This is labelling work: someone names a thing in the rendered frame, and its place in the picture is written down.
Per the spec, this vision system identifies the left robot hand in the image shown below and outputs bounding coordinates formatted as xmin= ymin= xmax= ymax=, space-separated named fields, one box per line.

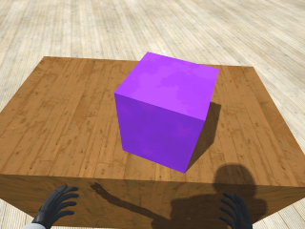
xmin=31 ymin=184 xmax=79 ymax=229

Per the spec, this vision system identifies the carton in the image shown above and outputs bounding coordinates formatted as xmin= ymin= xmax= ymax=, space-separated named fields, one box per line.
xmin=114 ymin=52 xmax=219 ymax=174

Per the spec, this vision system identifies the right robot hand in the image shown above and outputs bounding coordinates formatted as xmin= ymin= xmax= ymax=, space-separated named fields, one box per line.
xmin=219 ymin=193 xmax=253 ymax=229

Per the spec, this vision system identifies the pedestal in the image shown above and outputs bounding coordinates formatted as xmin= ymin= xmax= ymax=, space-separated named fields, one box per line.
xmin=0 ymin=56 xmax=305 ymax=229

